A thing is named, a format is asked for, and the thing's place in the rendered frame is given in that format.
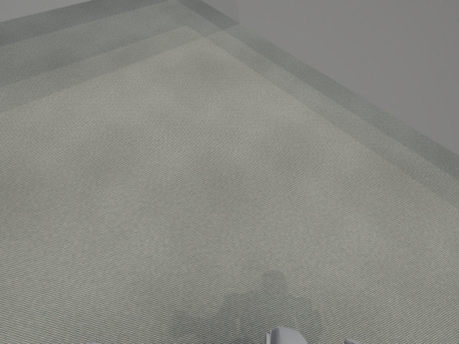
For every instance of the robot right thigh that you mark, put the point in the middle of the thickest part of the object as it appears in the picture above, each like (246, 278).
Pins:
(283, 335)

